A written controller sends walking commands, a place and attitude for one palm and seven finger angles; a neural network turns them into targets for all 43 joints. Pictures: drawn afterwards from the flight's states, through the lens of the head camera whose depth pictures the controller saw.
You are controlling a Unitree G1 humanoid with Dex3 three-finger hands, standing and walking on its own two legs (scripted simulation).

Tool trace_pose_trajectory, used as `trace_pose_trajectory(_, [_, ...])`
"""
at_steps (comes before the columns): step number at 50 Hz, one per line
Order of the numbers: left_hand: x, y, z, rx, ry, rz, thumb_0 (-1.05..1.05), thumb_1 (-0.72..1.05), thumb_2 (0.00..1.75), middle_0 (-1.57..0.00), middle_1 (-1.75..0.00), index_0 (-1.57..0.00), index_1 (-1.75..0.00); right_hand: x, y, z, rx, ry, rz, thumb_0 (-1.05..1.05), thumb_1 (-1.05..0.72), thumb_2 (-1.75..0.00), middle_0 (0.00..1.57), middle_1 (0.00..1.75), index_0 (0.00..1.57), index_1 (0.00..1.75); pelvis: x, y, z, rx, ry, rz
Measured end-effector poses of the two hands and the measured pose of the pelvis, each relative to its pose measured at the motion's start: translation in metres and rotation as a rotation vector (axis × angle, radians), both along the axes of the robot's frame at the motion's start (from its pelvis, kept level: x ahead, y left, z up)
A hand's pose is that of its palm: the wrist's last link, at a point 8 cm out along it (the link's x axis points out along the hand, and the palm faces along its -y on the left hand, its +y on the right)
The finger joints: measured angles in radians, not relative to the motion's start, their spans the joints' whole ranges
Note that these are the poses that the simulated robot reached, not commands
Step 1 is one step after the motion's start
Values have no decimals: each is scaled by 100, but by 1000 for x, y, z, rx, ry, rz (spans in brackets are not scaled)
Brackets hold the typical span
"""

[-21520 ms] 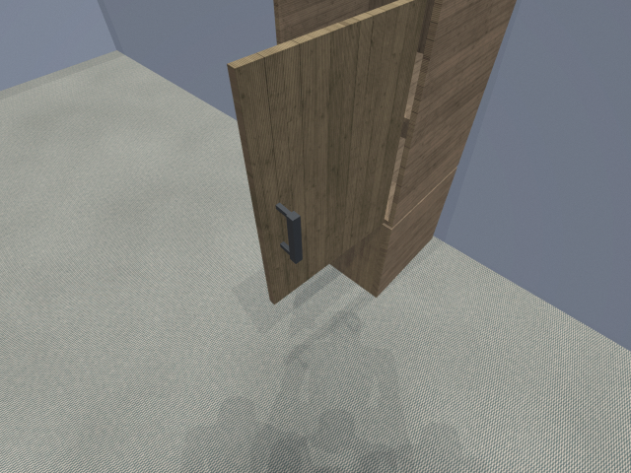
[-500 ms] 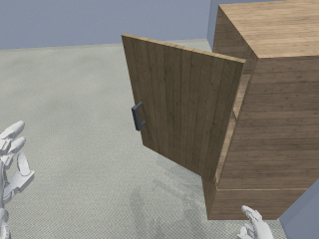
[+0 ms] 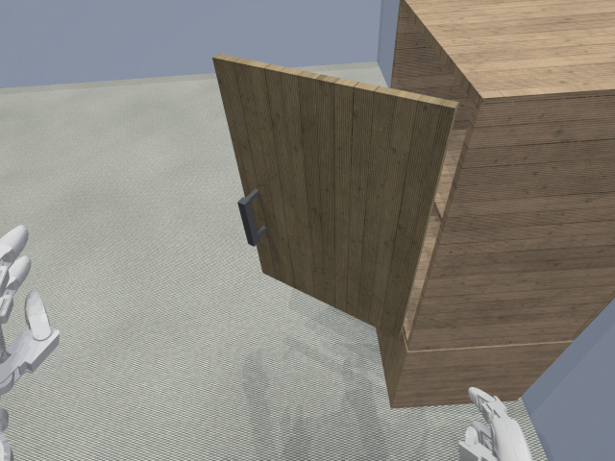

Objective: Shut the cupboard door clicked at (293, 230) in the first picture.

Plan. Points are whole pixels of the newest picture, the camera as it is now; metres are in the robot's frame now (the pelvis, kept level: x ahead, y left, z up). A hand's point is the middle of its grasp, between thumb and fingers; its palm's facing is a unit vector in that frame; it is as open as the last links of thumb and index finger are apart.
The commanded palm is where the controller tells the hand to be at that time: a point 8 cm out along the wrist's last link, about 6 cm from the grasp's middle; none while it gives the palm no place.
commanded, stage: step back with the hand held close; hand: left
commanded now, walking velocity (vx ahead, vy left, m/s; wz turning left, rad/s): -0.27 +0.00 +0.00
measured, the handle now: (254, 217) +0.62 +0.19 -0.09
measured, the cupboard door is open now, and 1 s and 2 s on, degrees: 56 56 56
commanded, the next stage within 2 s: stop stepping back and stand still in 1.28 s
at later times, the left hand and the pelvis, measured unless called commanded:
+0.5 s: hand out of the picture +0.14 +0.30 +0.15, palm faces +0.42 -0.76 -0.49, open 7.4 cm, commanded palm +0.09 +0.33 +0.17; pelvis -0.06 +0.03 -0.01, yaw -1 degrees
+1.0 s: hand out of the picture +0.09 +0.29 +0.17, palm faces +0.43 -0.75 -0.50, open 7.4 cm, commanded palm +0.01 +0.33 +0.17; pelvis -0.12 +0.02 -0.02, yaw +3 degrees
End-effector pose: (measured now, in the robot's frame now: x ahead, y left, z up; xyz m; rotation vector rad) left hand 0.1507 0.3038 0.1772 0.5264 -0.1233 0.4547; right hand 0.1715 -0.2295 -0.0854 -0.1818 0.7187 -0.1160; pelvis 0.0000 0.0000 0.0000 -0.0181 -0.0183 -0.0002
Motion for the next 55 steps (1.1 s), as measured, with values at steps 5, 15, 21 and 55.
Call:
trace_pose_trajectory(5, [4,3,-4,15,41,-44,2,89,90,-21,-30,-21,-30,-8,-3,-3,-24,40,-54,1,-91,-90,20,30,20,30,-3,10,-1,6,26,-9])
trace_pose_trajectory(15, [-8,19,1,65,29,-87,2,89,90,-22,-30,-21,-30,-32,6,4,-53,43,-96,1,-91,-90,20,30,20,29,-25,24,-4,8,37,-24])
trace_pose_trajectory(21, [-31,25,-2,68,-8,-85,2,89,90,-22,-30,-21,-30,-52,13,6,-65,26,-81,1,-91,-90,20,30,20,29,-44,28,-8,1,33,-17])
trace_pose_trajectory(55, [-132,34,6,159,-151,-59,1,89,90,-22,-30,-21,-30,-149,9,-3,-120,63,-20,1,-90,-90,20,30,20,30,-124,16,-18,-53,99,58])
